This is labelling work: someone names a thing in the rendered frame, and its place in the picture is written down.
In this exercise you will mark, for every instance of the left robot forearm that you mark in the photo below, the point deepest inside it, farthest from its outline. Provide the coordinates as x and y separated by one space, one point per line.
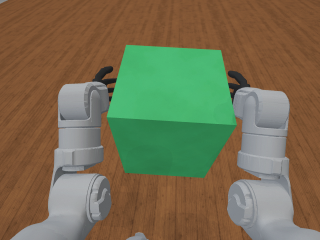
80 109

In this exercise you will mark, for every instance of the carton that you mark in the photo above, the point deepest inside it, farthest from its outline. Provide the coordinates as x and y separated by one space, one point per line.
171 111

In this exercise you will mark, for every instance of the right robot hand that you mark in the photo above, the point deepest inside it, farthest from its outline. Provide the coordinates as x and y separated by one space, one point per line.
240 79

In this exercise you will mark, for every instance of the robot left upper arm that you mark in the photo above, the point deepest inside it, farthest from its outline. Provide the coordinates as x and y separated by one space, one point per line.
77 202

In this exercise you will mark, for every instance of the left robot hand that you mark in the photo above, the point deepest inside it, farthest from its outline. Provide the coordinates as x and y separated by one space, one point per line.
99 76

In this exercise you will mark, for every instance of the right robot forearm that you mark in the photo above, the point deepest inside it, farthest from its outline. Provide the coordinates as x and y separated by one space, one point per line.
265 118

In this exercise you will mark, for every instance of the robot right upper arm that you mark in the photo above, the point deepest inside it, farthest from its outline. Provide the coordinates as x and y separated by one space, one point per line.
264 210

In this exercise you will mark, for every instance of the left robot shin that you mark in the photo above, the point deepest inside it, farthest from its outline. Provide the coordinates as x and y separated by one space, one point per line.
140 234

